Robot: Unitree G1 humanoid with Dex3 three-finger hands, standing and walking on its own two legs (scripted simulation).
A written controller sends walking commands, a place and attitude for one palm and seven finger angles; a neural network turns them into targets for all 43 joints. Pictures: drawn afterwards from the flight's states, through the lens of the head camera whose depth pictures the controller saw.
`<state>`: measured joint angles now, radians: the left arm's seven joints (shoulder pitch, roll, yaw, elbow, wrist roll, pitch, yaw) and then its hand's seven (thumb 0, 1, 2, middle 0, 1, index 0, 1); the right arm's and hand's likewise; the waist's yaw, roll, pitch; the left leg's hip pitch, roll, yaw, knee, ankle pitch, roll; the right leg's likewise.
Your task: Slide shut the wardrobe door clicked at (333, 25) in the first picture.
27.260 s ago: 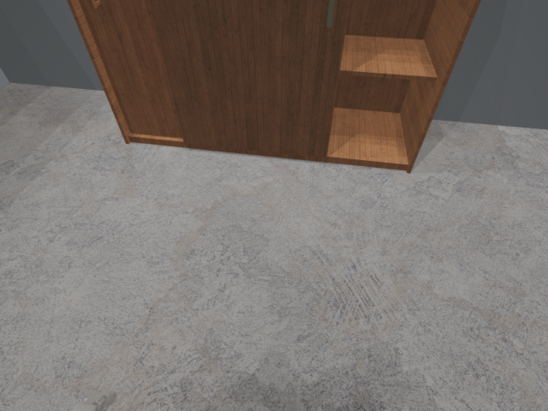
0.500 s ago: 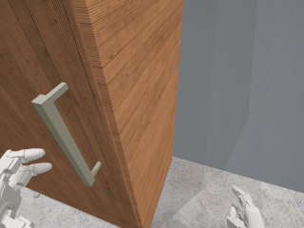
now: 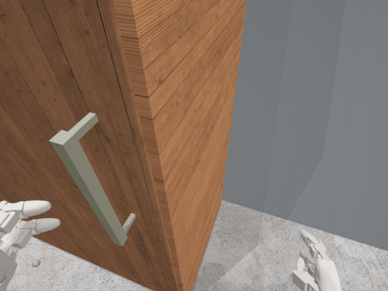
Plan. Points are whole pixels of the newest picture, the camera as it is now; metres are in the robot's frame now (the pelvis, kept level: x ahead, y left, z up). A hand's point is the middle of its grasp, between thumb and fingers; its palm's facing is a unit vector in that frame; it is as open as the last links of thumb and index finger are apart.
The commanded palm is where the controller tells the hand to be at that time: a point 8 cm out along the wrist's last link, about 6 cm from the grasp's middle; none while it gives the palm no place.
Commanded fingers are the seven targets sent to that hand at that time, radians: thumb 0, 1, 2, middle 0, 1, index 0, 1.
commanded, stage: draw the hand back to the body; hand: left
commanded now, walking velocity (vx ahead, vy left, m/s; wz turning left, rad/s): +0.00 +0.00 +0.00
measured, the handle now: (107, 192) +0.23 +0.18 +0.15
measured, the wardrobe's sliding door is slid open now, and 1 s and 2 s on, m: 0.00 0.00 0.00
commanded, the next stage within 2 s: step back with the hand held close in 1.54 s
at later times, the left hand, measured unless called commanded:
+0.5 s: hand (40, 258) +0.12 +0.23 +0.15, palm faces -0.04 -0.98 -0.22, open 14.5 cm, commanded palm +0.07 +0.30 +0.18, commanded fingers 0.00 -0.26 0.34 -0.24 -0.98 -0.24 -0.98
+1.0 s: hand (41, 204) +0.18 +0.25 +0.18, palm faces +0.39 -0.80 -0.46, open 10.4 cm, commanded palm +0.13 +0.30 +0.20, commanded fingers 0.00 0.65 0.78 -0.21 -0.45 -0.21 -0.45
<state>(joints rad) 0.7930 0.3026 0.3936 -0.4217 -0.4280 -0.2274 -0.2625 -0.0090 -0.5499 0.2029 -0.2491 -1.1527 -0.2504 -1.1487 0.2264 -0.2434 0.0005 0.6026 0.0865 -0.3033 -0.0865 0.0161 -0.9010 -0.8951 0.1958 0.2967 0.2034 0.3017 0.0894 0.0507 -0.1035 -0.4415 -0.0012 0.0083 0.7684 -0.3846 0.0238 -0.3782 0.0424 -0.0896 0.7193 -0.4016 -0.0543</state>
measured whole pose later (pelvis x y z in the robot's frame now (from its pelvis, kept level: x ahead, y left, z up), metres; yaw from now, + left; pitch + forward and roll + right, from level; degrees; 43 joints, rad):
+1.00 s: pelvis +0.00 +0.01 +0.03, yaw -3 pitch -4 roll +0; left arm 0.62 0.37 0.33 -0.46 -0.07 -0.11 0.15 0.00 0.30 0.61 -0.23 -0.66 -0.23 -0.65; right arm 0.24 -0.23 -0.02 0.65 0.03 -0.19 -0.09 0.02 -0.90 -0.89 0.20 0.30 0.21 0.30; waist 0.04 0.08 0.00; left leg -0.16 -0.01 0.07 0.49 -0.27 0.03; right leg -0.13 0.04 -0.02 0.48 -0.28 -0.04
